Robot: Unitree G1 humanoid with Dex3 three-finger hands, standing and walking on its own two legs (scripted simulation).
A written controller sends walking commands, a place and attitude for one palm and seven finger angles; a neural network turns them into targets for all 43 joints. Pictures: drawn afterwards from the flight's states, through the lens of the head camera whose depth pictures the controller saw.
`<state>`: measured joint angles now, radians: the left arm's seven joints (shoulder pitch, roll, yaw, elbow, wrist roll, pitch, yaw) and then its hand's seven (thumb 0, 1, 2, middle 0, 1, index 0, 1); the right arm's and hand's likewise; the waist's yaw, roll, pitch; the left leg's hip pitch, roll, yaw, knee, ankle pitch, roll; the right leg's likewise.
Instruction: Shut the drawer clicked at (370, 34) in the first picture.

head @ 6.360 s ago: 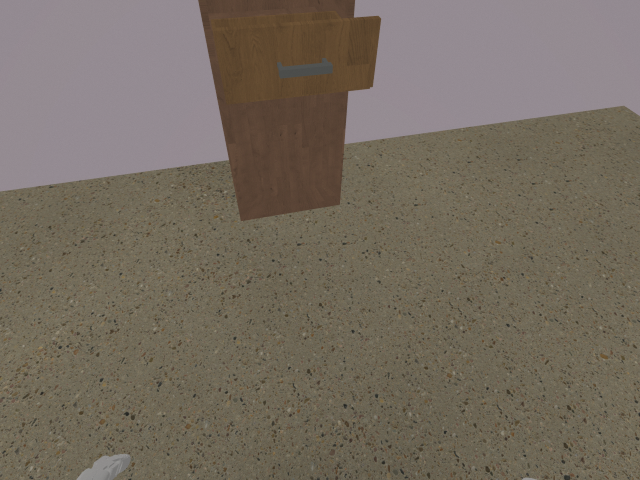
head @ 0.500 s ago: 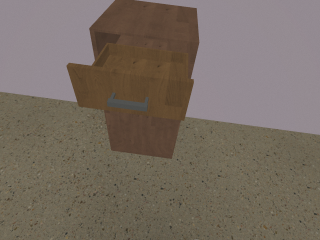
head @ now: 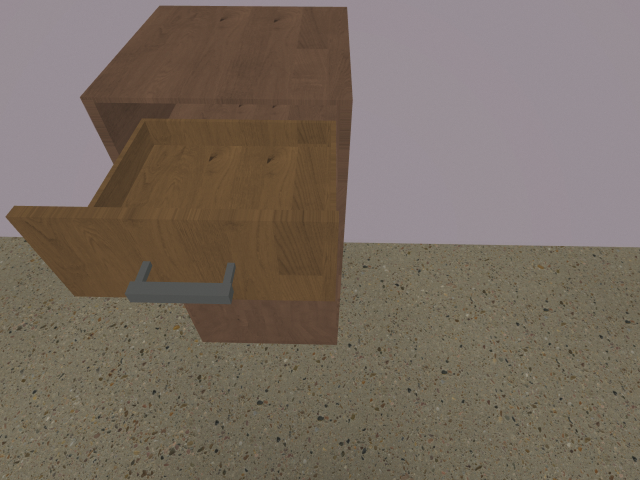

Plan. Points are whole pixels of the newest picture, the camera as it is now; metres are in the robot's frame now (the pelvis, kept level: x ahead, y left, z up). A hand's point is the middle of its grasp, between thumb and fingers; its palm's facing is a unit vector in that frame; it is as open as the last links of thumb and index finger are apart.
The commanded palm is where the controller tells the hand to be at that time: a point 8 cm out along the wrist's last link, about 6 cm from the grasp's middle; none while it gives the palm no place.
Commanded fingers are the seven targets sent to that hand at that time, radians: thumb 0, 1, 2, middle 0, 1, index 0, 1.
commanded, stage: come to a stop and stand still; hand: left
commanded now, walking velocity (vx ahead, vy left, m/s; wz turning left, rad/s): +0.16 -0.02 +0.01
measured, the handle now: (184, 280) +0.36 +0.20 +0.04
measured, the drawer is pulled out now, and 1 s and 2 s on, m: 0.28 0.28 0.28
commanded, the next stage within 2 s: look again from close up in 1.52 s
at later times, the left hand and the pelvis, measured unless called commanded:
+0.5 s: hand out of the picture +0.06 +0.19 -0.17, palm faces +0.04 -0.98 -0.22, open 7.4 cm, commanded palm none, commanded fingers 0.00 0.90 0.90 -0.20 -0.30 -0.20 -0.30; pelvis +0.04 +0.01 +0.01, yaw -3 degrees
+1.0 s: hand out of the picture +0.02 +0.15 -0.16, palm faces +0.04 -0.98 -0.20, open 7.3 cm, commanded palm none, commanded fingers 0.00 0.90 0.90 -0.20 -0.30 -0.20 -0.30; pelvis -0.03 -0.03 +0.01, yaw -1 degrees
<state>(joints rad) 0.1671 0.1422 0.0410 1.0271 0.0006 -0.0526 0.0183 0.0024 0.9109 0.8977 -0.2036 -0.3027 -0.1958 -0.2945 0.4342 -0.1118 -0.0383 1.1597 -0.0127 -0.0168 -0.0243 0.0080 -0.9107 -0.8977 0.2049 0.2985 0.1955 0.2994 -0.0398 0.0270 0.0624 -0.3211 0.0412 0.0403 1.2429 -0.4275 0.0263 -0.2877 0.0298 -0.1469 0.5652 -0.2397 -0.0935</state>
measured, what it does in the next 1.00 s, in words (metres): steps on the spot: left foot, then right foot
